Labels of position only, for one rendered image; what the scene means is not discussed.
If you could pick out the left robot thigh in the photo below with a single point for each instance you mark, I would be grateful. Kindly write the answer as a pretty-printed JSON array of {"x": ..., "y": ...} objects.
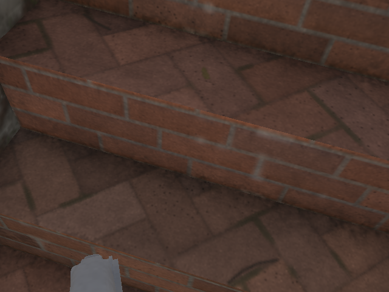
[{"x": 96, "y": 274}]

